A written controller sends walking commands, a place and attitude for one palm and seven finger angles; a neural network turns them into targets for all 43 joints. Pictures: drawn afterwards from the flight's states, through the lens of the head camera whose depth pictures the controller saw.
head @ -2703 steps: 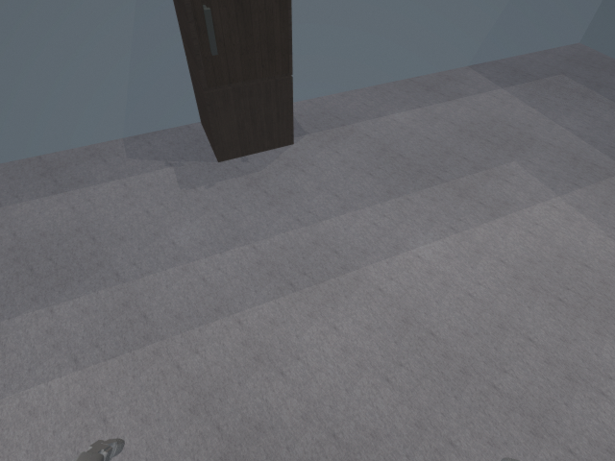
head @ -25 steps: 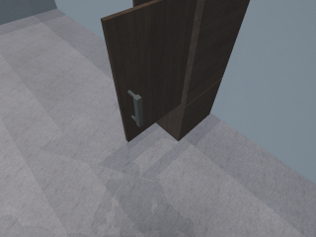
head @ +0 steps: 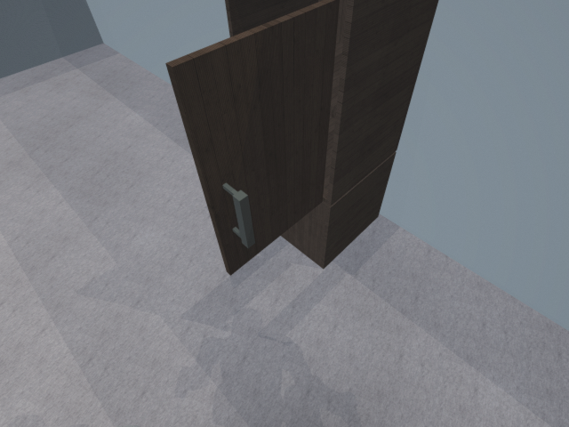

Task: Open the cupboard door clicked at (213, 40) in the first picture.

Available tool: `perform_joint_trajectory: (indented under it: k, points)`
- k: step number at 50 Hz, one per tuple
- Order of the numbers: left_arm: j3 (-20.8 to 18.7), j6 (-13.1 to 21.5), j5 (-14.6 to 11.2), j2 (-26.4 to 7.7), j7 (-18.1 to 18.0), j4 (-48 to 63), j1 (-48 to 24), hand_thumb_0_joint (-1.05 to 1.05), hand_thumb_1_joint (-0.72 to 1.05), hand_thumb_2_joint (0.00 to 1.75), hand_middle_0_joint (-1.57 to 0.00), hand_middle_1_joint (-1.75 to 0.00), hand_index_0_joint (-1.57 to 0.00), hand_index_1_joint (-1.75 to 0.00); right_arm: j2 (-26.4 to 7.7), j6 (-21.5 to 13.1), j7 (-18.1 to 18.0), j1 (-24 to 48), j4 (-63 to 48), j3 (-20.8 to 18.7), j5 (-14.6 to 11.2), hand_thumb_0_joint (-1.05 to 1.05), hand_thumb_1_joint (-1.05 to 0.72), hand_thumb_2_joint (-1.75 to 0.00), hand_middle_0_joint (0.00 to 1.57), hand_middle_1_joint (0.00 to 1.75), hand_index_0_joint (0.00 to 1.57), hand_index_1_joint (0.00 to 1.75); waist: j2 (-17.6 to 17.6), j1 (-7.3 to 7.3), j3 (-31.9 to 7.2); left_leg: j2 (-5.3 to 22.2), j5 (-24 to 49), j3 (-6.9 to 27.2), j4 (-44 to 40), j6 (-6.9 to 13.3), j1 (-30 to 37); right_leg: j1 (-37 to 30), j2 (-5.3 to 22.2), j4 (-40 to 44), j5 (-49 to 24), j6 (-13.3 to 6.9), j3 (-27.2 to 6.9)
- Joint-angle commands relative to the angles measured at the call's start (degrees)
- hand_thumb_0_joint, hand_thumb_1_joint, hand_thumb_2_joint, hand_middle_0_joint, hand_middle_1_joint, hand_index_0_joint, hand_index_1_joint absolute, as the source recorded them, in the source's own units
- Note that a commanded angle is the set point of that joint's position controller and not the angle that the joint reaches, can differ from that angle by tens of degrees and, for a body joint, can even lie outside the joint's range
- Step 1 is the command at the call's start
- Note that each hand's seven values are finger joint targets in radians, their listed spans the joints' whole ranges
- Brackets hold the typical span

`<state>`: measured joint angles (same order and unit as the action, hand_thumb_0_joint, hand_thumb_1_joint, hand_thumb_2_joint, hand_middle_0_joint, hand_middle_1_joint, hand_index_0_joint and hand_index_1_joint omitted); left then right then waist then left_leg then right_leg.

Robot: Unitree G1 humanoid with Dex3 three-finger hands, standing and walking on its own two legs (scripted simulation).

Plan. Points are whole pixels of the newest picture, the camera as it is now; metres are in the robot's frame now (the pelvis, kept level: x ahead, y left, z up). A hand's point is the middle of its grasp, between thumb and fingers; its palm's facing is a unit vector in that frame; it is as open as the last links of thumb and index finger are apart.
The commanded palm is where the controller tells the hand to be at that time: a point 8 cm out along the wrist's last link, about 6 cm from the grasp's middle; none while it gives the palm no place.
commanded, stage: let the arm hang, fingers relaxed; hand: left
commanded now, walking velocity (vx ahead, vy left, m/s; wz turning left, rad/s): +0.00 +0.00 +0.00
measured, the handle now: (238, 216) +0.56 +0.14 -0.11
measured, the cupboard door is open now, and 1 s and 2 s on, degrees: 89 89 89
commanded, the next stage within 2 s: look to check the result in 0.08 s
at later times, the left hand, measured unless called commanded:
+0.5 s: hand out of the picture +0.08 +0.22 -0.16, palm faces +0.01 -0.94 -0.33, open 7.3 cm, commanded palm none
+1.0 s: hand out of the picture +0.09 +0.21 -0.16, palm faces -0.01 -0.95 -0.30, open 7.3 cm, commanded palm none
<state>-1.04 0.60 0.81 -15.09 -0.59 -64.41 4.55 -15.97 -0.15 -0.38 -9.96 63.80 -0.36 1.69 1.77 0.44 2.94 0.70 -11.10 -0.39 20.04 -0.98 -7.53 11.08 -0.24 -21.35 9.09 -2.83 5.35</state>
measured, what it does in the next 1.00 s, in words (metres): stands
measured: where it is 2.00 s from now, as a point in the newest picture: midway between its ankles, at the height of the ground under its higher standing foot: outside the picture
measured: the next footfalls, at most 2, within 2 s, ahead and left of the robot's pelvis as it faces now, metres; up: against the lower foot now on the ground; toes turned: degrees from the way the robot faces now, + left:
none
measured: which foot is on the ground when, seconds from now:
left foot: down 0.00-1.00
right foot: down 0.00-1.00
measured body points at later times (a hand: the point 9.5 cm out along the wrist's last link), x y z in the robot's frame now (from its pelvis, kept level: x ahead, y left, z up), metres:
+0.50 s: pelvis +0.02 -0.01 +0.00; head +0.05 -0.03 +0.45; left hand +0.08 +0.27 -0.13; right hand +0.08 -0.28 -0.15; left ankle +0.00 +0.13 -0.75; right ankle +0.03 -0.09 -0.75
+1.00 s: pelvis +0.03 -0.01 +0.00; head +0.04 -0.02 +0.45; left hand +0.09 +0.26 -0.14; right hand +0.06 -0.28 -0.15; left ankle +0.00 +0.13 -0.75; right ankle +0.03 -0.09 -0.75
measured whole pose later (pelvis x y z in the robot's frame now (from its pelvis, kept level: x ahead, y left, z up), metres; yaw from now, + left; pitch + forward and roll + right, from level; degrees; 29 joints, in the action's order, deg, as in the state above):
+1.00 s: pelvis +0.03 -0.01 +0.00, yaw +0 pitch -1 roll +0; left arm -0.9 0.8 0.5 -14.8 -1.0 -65.8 6.7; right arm -15.5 0.2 -1.1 -10.4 64.8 0.1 1.5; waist 1.4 0.4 3.3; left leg 2.3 -12.0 -0.4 17.3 -2.1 -4.0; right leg 7.5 -2.0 -18.2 9.7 -3.6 5.4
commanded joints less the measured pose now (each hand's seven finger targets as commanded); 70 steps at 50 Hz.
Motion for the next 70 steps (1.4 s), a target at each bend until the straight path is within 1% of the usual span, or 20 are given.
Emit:
perform_joint_trajectory:
  k: [1,4,7,11,13,16,18,21,22,27,30,38,40,43,48,52,56,59,63,70]
  points:
    - [-2.20,1.26,-0.22,-11.35,-0.55,2.53,-0.07,0.00,0.90,0.90,-0.20,-0.30,-0.20,-0.30,-8.80,-0.74,-0.60,-0.38,-1.95,-1.47,-0.30,0.00,-0.90,-0.90,0.20,0.30,0.20,0.30,-0.82,-0.30,-2.97,5.34,4.76,4.80,-3.85,2.24,-2.67,-4.60,7.75,5.40,0.06,-0.40,-8.28]
    - [-2.17,1.37,-0.25,-11.13,-0.61,2.47,-0.14,0.00,0.90,0.90,-0.20,-0.30,-0.20,-0.30,-8.76,-0.74,-0.75,-0.20,-1.95,-1.46,-0.31,0.00,-0.90,-0.90,0.20,0.30,0.20,0.30,-0.42,-0.18,-3.40,5.52,6.17,4.60,-3.75,2.08,-2.02,-5.28,7.79,5.23,-2.85,-0.39,-7.99]
    - [-2.30,1.59,-0.31,-11.11,-0.73,2.46,0.47,0.00,0.90,0.90,-0.20,-0.30,-0.20,-0.30,-9.17,-0.79,-0.98,0.16,-2.20,-1.48,-0.45,0.00,-0.90,-0.90,0.20,0.30,0.20,0.30,-1.16,-0.25,-5.56,5.67,8.40,4.39,-3.22,1.99,-0.55,-6.93,7.79,4.67,-7.37,-0.33,-7.47]
    - [-2.20,1.66,-0.42,-11.20,-0.82,2.20,0.59,0.00,0.90,0.90,-0.20,-0.30,-0.20,-0.30,-9.16,-0.74,-1.18,0.25,-2.03,-1.40,-0.48,0.00,-0.90,-0.90,0.20,0.30,0.20,0.30,-0.40,-0.01,-6.18,5.90,10.00,4.03,-3.14,1.76,0.45,-7.94,8.04,4.34,-11.68,-0.44,-7.48]
    - [-2.21,1.58,-0.39,-11.13,-0.87,1.97,0.63,0.00,0.90,0.90,-0.20,-0.30,-0.20,-0.30,-8.92,-0.61,-1.21,0.35,-2.09,-1.43,-0.50,0.00,-0.90,-0.90,0.20,0.30,0.20,0.30,-1.30,0.03,-4.89,5.87,9.44,4.00,-3.34,1.75,0.41,-7.19,7.94,4.75,-11.17,-0.36,-7.22]
    - [-2.11,1.56,-0.42,-11.09,-0.87,1.80,0.99,0.00,0.90,0.90,-0.20,-0.30,-0.20,-0.30,-9.14,-0.47,-1.24,0.27,-1.92,-1.44,-0.46,0.00,-0.90,-0.90,0.20,0.30,0.20,0.30,-0.93,0.09,-4.56,5.84,8.59,3.72,-3.38,1.65,0.80,-6.86,7.97,5.35,-10.39,-0.34,-7.57]
    - [-2.07,1.58,-0.43,-11.12,-0.91,1.74,1.11,0.00,0.90,0.90,-0.20,-0.30,-0.20,-0.30,-9.05,-0.39,-1.21,0.32,-1.94,-1.43,-0.48,0.00,-0.90,-0.90,0.20,0.30,0.20,0.30,-2.00,0.11,-4.01,5.84,8.49,3.74,-3.40,1.74,1.12,-6.44,7.91,5.61,-10.18,-0.26,-7.40]
    - [-2.08,1.61,-0.42,-11.26,-0.89,1.62,1.14,0.00,0.90,0.90,-0.20,-0.30,-0.20,-0.30,-9.23,-0.37,-1.19,0.27,-2.00,-1.44,-0.47,0.00,-0.90,-0.90,0.20,0.30,0.20,0.30,-1.59,0.14,-4.51,5.82,8.11,3.58,-3.56,1.68,1.36,-6.80,7.81,5.86,-9.95,-0.25,-7.86]
    - [-2.23,1.66,-0.36,-11.29,-0.96,1.75,1.46,0.00,0.90,0.90,-0.20,-0.30,-0.20,-0.30,-9.30,-0.31,-1.22,0.37,-2.07,-1.52,-0.56,0.00,-0.90,-0.90,0.20,0.30,0.20,0.30,-2.49,0.04,-4.56,5.73,8.27,3.41,-3.24,1.74,1.67,-6.67,7.76,6.06,-10.32,-0.04,-7.68]
    - [-2.21,1.69,-0.41,-11.37,-1.02,1.80,1.58,0.00,0.90,0.90,-0.20,-0.30,-0.20,-0.30,-9.33,-0.34,-1.24,0.24,-2.11,-1.48,-0.56,0.00,-0.90,-0.90,0.20,0.30,0.20,0.30,-2.03,-0.04,-4.95,5.72,8.72,3.32,-3.30,1.72,1.83,-7.36,7.86,5.97,-11.37,0.02,-7.61]
    - [-2.10,1.63,-0.43,-11.17,-0.99,1.66,1.38,0.00,0.90,0.90,-0.20,-0.30,-0.20,-0.30,-8.91,-0.33,-1.25,0.08,-1.90,-1.35,-0.49,0.00,-0.90,-0.90,0.20,0.30,0.20,0.30,-1.93,0.06,-4.02,5.97,8.86,3.41,-3.73,1.63,1.45,-7.24,7.78,5.88,-11.59,-0.13,-7.56]
    - [-1.95,1.55,-0.43,-10.97,-0.96,1.58,1.56,0.00,0.90,0.90,-0.20,-0.30,-0.20,-0.30,-8.59,-0.28,-1.16,-0.39,-1.57,-1.26,-0.43,0.00,-0.90,-0.90,0.20,0.30,0.20,0.30,-1.70,0.04,-3.71,5.82,7.38,3.26,-3.97,1.62,1.57,-6.71,7.75,6.59,-8.54,-0.08,-7.85]
    - [-1.96,1.56,-0.46,-10.77,-0.92,1.62,1.58,0.00,0.90,0.90,-0.20,-0.30,-0.20,-0.30,-8.48,-0.38,-1.18,-0.56,-1.51,-1.17,-0.42,0.00,-0.90,-0.90,0.20,0.30,0.20,0.30,-0.99,-0.04,-3.73,5.91,7.55,3.29,-4.19,1.62,1.31,-7.01,7.70,6.47,-8.82,-0.19,-8.00]
    - [-1.97,1.59,-0.42,-10.65,-0.97,1.60,1.86,0.00,0.90,0.90,-0.20,-0.30,-0.20,-0.30,-8.22,-0.40,-1.23,-0.84,-1.42,-1.20,-0.45,0.00,-0.90,-0.90,0.20,0.30,0.20,0.30,-1.74,0.00,-3.48,5.94,8.08,3.33,-4.11,1.63,1.47,-6.91,7.63,6.39,-9.72,-0.16,-7.81]
    - [-1.91,1.47,-0.44,-10.33,-0.93,1.45,2.06,0.00,0.90,0.90,-0.20,-0.30,-0.20,-0.30,-7.92,-0.38,-1.26,-1.26,-1.14,-1.04,-0.44,0.00,-0.90,-0.90,0.20,0.30,0.20,0.30,-1.08,-0.06,-2.72,5.91,6.94,3.24,-4.36,1.56,0.89,-6.50,7.54,6.72,-7.53,-0.20,-7.92]
    - [-1.90,1.55,-0.46,-10.19,-0.94,1.52,2.50,0.00,0.90,0.90,-0.20,-0.30,-0.20,-0.30,-8.00,-0.52,-1.32,-1.64,-1.20,-1.08,-0.54,0.00,-0.90,-0.90,0.20,0.30,0.20,0.30,-1.22,-0.20,-3.65,6.02,7.81,3.22,-4.23,1.64,1.43,-6.84,7.36,6.29,-8.43,-0.31,-7.77]
    - [-1.67,1.43,-0.50,-9.83,-0.87,1.29,2.64,0.00,0.90,0.90,-0.20,-0.30,-0.20,-0.30,-7.36,-0.52,-1.29,-1.84,-0.87,-1.00,-0.48,0.00,-0.90,-0.90,0.20,0.30,0.20,0.30,-0.59,-0.14,-2.72,5.93,7.12,3.37,-4.61,1.58,0.96,-6.33,7.48,6.40,-7.32,-0.34,-7.85]
    - [-1.67,1.42,-0.46,-9.78,-0.88,1.25,2.68,0.00,0.90,0.90,-0.20,-0.30,-0.20,-0.30,-7.21,-0.44,-1.27,-2.27,-0.75,-1.05,-0.46,0.00,-0.90,-0.90,0.20,0.30,0.20,0.30,-1.94,-0.03,-2.09,5.95,6.62,3.41,-4.62,1.72,0.84,-5.74,7.38,6.72,-6.25,-0.29,-7.92]
    - [-1.66,1.39,-0.43,-9.59,-0.89,1.19,3.15,0.00,0.90,0.90,-0.20,-0.30,-0.20,-0.30,-6.98,-0.39,-1.22,-2.40,-0.59,-1.06,-0.48,0.00,-0.90,-0.90,0.20,0.30,0.20,0.30,-1.42,-0.03,-2.06,5.81,5.96,3.35,-4.48,1.78,0.87,-5.41,7.41,7.02,-4.83,-0.22,-8.03]
    - [-1.58,1.49,-0.48,-9.41,-0.88,1.18,3.43,0.00,0.90,0.90,-0.20,-0.30,-0.20,-0.30,-6.99,-0.51,-1.27,-2.35,-0.70,-1.17,-0.54,0.00,-0.90,-0.90,0.20,0.30,0.20,0.30,-1.67,0.01,-2.64,5.88,6.44,3.53,-4.45,1.82,1.12,-5.55,7.35,6.59,-5.99,-0.26,-8.08]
